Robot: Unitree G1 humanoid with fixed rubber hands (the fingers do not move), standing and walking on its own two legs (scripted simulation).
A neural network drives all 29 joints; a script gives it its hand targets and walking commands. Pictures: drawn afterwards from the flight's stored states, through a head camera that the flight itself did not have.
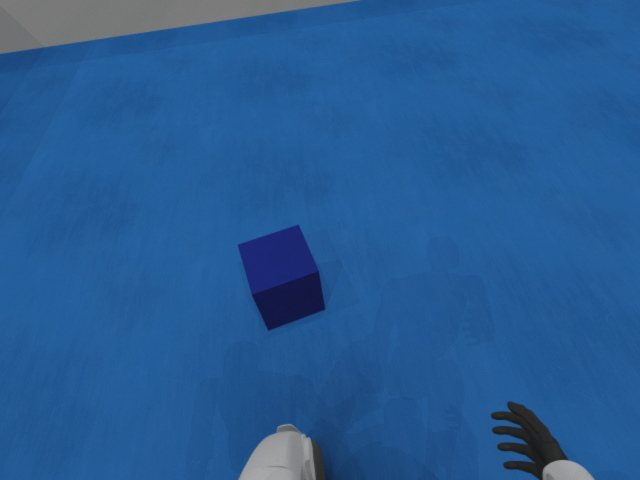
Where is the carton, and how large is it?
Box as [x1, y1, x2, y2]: [238, 225, 324, 330]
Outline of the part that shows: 298,225 238,244 251,293 268,330 324,309 318,270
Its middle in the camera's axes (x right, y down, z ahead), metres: -0.13 +0.15 +1.30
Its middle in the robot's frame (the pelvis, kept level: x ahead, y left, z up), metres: +0.77 +0.25 -0.63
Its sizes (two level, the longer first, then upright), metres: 0.210 0.200 0.250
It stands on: the floor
